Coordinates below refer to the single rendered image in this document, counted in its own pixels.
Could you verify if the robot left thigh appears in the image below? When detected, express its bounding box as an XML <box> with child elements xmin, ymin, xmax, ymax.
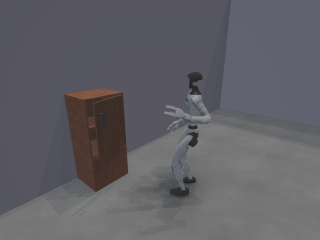
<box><xmin>172</xmin><ymin>133</ymin><xmax>198</xmax><ymax>168</ymax></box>

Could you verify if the cupboard door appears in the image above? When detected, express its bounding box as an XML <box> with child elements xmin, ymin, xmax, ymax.
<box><xmin>92</xmin><ymin>95</ymin><xmax>126</xmax><ymax>161</ymax></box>

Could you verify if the robot left hand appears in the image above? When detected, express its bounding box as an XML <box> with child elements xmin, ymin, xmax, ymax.
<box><xmin>164</xmin><ymin>105</ymin><xmax>185</xmax><ymax>119</ymax></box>

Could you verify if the left robot foot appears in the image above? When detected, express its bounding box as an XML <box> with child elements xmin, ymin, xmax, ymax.
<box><xmin>170</xmin><ymin>187</ymin><xmax>190</xmax><ymax>195</ymax></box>

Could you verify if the robot right hand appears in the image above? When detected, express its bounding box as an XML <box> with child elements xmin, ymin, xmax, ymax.
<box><xmin>167</xmin><ymin>120</ymin><xmax>181</xmax><ymax>133</ymax></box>

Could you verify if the handle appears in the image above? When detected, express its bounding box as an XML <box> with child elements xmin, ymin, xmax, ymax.
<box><xmin>98</xmin><ymin>113</ymin><xmax>106</xmax><ymax>127</ymax></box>

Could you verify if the robot left upper arm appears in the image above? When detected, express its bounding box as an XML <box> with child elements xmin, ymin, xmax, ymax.
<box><xmin>191</xmin><ymin>95</ymin><xmax>212</xmax><ymax>124</ymax></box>

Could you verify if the robot left forearm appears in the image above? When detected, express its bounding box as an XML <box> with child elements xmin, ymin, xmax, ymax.
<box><xmin>183</xmin><ymin>113</ymin><xmax>212</xmax><ymax>124</ymax></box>

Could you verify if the robot right forearm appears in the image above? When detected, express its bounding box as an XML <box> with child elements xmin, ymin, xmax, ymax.
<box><xmin>178</xmin><ymin>118</ymin><xmax>186</xmax><ymax>124</ymax></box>

